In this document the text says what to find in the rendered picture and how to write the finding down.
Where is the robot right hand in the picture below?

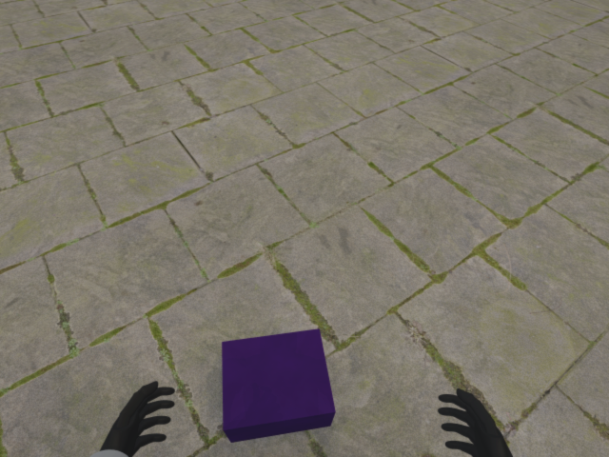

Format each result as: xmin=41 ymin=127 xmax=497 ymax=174
xmin=438 ymin=388 xmax=513 ymax=457

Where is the robot left hand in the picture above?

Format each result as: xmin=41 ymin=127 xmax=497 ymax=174
xmin=100 ymin=381 xmax=175 ymax=457

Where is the carton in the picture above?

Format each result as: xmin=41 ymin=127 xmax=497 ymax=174
xmin=222 ymin=328 xmax=336 ymax=443

